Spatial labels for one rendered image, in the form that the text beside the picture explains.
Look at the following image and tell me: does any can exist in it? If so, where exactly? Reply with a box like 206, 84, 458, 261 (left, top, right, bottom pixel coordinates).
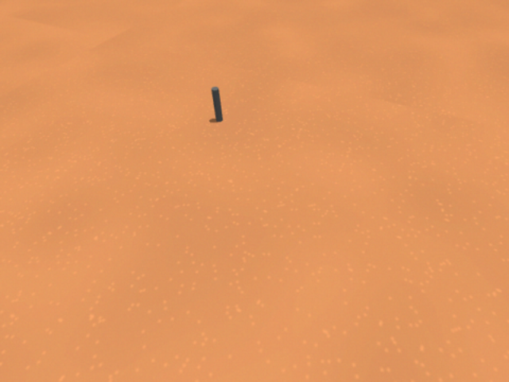
212, 87, 223, 122

